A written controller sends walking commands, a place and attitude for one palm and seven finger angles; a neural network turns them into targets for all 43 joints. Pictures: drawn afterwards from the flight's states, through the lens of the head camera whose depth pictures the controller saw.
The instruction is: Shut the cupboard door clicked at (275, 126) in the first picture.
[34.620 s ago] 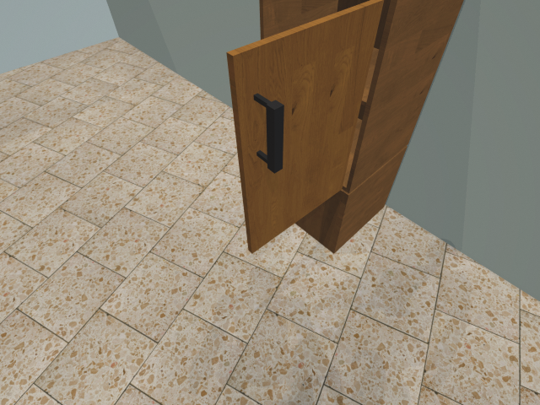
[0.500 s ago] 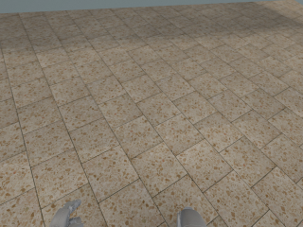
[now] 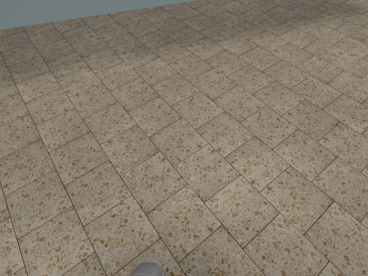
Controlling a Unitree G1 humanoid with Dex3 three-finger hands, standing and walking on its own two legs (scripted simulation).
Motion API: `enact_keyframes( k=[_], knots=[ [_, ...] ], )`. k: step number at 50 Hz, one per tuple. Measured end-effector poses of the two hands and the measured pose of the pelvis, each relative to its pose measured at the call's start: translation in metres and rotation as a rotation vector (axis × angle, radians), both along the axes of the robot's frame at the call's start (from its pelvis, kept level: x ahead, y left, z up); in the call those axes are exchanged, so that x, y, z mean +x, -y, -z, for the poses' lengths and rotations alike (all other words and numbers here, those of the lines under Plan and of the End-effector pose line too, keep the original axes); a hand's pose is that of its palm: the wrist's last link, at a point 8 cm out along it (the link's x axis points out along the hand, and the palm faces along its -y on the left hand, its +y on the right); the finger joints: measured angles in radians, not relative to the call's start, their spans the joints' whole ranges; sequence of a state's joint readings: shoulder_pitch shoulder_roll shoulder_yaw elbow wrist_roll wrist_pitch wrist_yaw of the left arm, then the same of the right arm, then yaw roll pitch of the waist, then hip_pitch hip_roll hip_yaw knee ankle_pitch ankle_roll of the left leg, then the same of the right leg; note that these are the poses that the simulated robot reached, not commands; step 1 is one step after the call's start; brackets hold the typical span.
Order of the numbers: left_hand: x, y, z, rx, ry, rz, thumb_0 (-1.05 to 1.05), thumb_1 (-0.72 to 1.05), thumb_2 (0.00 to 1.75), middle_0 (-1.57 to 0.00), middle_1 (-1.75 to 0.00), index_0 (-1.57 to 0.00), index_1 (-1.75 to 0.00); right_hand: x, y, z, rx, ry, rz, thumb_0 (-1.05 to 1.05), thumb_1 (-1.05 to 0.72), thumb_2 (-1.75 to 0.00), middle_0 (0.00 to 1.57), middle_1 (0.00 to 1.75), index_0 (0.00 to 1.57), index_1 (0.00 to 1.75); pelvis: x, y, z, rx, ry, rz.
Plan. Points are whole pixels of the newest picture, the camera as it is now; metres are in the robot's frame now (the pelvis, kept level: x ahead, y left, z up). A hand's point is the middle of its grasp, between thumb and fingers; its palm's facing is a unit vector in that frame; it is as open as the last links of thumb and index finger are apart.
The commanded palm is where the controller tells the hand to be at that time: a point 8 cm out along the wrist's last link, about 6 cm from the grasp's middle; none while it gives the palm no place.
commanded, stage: turn to face it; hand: left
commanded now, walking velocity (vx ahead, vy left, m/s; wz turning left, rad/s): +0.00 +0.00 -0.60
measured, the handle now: out of the picture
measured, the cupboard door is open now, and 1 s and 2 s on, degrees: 60 60 60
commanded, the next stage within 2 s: none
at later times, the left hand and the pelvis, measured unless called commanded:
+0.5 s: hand (109, 254) +0.18 +0.21 -0.16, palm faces -0.30 -0.93 -0.23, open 7.4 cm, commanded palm none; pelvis +0.02 +0.03 +0.00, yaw -20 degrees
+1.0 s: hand (139, 240) +0.22 +0.15 -0.18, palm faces -0.56 -0.81 -0.20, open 7.4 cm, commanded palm none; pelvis +0.04 +0.03 -0.02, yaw -37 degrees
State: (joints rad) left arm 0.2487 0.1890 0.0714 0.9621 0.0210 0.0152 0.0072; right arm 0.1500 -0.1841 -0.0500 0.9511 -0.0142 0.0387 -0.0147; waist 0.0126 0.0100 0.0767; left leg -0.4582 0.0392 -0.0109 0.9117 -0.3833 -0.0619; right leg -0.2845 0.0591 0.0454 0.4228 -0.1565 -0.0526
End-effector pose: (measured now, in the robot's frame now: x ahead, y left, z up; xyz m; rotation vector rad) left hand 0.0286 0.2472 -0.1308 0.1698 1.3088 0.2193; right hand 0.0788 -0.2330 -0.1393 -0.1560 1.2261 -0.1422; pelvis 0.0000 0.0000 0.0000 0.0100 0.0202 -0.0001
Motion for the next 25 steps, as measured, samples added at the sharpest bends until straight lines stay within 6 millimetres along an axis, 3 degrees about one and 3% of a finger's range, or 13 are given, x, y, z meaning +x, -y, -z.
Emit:
enact_keyframes(
  k=[6, 10, 18, 25],
  knots=[
    [0.010, -0.024, 0.013, -0.025, -0.019, 0.029, 0.01, 0.92, 0.90, -0.20, -0.30, -0.21, -0.30, 0.030, -0.013, -0.013, -0.047, 0.112, 0.032, 0.00, -0.91, -0.90, 0.19, 0.30, 0.20, 0.30, 0.009, -0.024, 0.005, -0.012, -0.003, 0.076],
    [0.033, -0.040, 0.022, -0.047, -0.013, 0.079, 0.01, 0.91, 0.90, -0.20, -0.30, -0.20, -0.30, 0.027, -0.021, -0.022, -0.090, 0.150, 0.054, 0.00, -0.91, -0.90, 0.20, 0.30, 0.20, 0.30, 0.012, -0.039, 0.008, -0.023, 0.012, 0.129],
    [0.101, -0.046, 0.010, -0.055, 0.058, 0.234, 0.01, 0.91, 0.90, -0.20, -0.30, -0.20, -0.29, -0.022, -0.021, -0.034, -0.123, 0.095, 0.173, 0.00, -0.91, -0.90, 0.20, 0.30, 0.20, 0.30, 0.017, -0.046, -0.002, -0.055, 0.027, 0.243],
    [0.160, -0.011, 0.001, -0.033, 0.107, 0.407, 0.01, 0.91, 0.90, -0.20, -0.30, -0.20, -0.29, -0.088, -0.007, -0.017, -0.098, 0.009, 0.338, 0.00, -0.91, -0.90, 0.20, 0.30, 0.20, 0.30, 0.016, -0.033, 0.003, -0.048, 0.022, 0.350]
  ],
)
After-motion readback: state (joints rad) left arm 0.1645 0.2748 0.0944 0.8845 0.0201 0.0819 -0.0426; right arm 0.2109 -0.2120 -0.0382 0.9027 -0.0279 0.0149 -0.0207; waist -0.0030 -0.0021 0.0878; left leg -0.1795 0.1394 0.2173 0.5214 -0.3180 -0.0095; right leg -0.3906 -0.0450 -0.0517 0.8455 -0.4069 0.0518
